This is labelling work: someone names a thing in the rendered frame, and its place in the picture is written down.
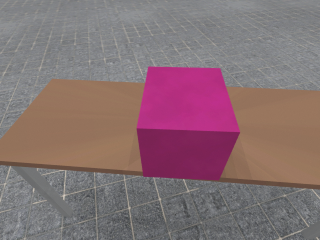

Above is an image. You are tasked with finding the table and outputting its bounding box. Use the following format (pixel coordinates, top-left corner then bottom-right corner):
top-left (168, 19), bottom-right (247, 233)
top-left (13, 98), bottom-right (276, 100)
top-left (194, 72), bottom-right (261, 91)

top-left (0, 79), bottom-right (320, 240)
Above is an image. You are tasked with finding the carton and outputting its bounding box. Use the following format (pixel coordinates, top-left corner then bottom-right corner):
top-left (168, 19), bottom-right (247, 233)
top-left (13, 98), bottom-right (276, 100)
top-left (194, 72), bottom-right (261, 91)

top-left (136, 66), bottom-right (240, 181)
